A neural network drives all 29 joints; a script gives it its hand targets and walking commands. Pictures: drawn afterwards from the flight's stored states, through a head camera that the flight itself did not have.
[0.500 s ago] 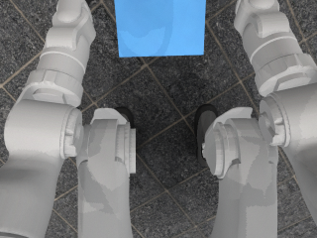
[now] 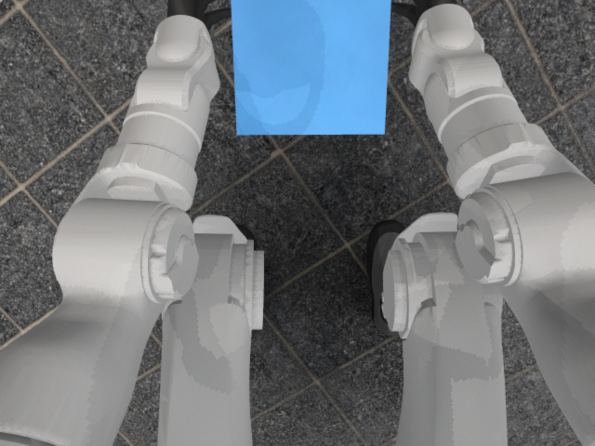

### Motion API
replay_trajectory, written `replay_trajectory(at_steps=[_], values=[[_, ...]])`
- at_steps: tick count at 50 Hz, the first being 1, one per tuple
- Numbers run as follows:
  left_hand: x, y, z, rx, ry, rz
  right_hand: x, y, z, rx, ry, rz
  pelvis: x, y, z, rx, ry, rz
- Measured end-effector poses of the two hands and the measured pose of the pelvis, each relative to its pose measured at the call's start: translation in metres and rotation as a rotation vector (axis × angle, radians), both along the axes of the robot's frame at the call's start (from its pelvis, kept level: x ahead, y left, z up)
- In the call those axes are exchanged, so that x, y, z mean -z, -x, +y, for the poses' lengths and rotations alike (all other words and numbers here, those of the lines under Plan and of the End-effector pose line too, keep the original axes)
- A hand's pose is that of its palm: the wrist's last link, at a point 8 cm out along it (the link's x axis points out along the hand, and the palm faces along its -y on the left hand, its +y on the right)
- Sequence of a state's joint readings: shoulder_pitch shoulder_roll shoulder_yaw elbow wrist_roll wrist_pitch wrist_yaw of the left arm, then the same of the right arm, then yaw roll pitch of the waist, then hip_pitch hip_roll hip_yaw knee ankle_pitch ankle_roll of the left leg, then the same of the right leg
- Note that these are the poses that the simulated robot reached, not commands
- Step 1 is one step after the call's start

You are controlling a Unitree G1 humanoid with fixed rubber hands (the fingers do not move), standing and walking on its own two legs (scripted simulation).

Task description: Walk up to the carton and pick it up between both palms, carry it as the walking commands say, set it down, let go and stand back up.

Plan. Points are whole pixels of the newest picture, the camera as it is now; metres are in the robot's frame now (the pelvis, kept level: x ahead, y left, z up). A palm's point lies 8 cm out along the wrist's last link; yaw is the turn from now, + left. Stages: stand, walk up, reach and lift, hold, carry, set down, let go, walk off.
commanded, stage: reach and lift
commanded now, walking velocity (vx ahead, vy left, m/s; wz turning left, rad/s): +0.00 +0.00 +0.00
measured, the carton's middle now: (309, 13) +0.55 -0.01 -0.26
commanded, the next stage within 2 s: none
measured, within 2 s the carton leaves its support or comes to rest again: leaves its support in 0.20 s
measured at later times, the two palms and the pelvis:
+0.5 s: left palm (180, 26) +0.52 +0.13 -0.17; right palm (426, 8) +0.53 -0.12 -0.18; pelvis +0.01 +0.00 +0.00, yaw -1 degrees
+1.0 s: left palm out of the picture +0.53 +0.11 -0.11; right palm out of the picture +0.53 -0.13 -0.13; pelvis -0.02 +0.00 +0.02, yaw -1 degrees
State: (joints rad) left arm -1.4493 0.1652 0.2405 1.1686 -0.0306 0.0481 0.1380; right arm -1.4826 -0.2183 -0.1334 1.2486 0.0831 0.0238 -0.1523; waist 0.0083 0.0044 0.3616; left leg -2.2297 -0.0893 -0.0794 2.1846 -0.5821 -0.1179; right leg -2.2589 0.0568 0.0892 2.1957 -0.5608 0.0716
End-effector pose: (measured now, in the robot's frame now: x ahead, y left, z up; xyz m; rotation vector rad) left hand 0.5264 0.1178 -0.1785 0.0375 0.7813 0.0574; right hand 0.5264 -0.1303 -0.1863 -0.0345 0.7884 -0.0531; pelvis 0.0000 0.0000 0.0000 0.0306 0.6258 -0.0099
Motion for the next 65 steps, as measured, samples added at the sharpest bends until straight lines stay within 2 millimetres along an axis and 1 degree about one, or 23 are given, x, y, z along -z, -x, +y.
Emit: replay_trajectory(at_steps=[9, 20, 24, 33, 40, 46, 50, 55, 60, 65], values=[[-0.003, 0.001, 0.0, 0.025, 0.015, 0.026, -0.003, -0.003, -0.003, -0.021, -0.01, 0.024, 0.008, -0.006, -0.003, 0.004, -0.003, -0.001], [-0.004, 0.008, 0.007, -0.001, 0.022, 0.035, -0.004, 0.0, 0.005, -0.019, -0.015, 0.038, 0.005, -0.009, -0.003, 0.011, -0.003, 0.015], [-0.007, 0.008, 0.009, -0.009, 0.016, 0.026, -0.007, 0.001, 0.008, -0.018, -0.003, 0.034, 0.003, -0.008, -0.002, 0.011, -0.001, 0.011], [-0.03, 0.008, 0.003, -0.05, 0.03, -0.04, -0.028, 0.002, 0.006, 0.046, -0.003, -0.023, 0.0, 0.002, 0.003, 0.007, 0.01, -0.027], [-0.043, 0.008, -0.002, -0.062, 0.024, -0.053, -0.037, 0.007, 0.004, 0.061, 0.0, -0.027, -0.006, 0.012, 0.004, 0.007, 0.009, -0.055], [-0.056, -0.002, -0.003, -0.049, -0.002, -0.096, -0.05, -0.005, 0.003, 0.059, 0.001, -0.068, -0.018, 0.022, 0.003, 0.014, 0.009, -0.148], [-0.065, -0.005, -0.004, -0.073, 0.004, -0.115, -0.058, -0.008, 0.004, 0.075, -0.016, -0.085, -0.02, 0.022, 0.002, 0.017, 0.007, -0.139], [-0.064, 0.0, -0.007, -0.067, 0.007, -0.084, -0.059, 0.0, 0.001, 0.072, 0.011, -0.054, -0.025, 0.021, 0.0, 0.027, 0.0, -0.139], [-0.074, 0.008, -0.011, -0.094, 0.012, -0.097, -0.071, 0.008, -0.001, 0.086, 0.005, -0.065, -0.031, 0.022, 0.0, 0.034, -0.001, -0.155], [-0.081, 0.016, -0.01, -0.106, 0.032, -0.105, -0.081, 0.013, -0.001, 0.104, -0.01, -0.074, -0.036, 0.027, 0.0, 0.04, -0.002, -0.163]])
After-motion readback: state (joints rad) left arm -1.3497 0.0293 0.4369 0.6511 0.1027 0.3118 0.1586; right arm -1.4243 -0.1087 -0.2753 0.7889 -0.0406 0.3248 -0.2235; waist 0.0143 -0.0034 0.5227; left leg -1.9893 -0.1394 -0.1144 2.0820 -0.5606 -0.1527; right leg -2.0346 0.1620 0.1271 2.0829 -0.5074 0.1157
